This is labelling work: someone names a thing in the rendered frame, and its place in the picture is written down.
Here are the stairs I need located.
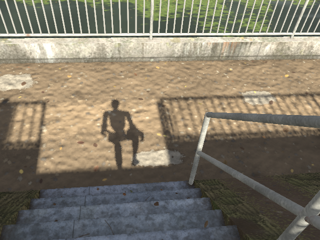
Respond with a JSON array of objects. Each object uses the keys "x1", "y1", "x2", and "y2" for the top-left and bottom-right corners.
[{"x1": 0, "y1": 180, "x2": 241, "y2": 240}]

